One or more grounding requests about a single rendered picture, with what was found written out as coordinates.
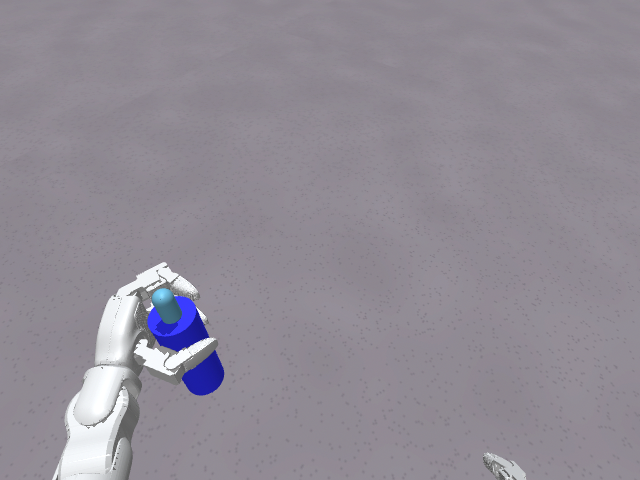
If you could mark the bottle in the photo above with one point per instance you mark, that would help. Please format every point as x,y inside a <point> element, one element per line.
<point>175,323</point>

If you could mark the left robot arm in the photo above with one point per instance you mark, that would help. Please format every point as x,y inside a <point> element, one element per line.
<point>100,421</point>

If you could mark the right robot hand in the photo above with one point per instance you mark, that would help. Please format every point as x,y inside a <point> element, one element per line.
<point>502,469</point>

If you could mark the left robot hand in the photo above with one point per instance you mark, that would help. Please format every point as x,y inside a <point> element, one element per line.
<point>125,339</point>

